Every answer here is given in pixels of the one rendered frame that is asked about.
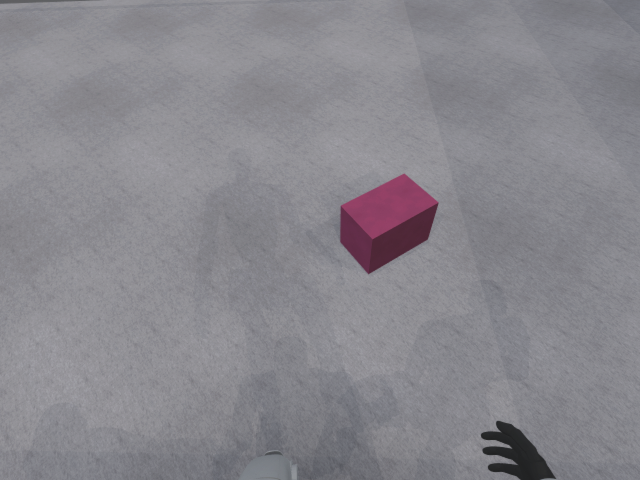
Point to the left robot thigh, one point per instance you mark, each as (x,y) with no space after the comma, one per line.
(270,467)

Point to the carton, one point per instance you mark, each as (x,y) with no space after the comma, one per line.
(386,222)

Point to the right robot hand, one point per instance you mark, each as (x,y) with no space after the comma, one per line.
(531,466)

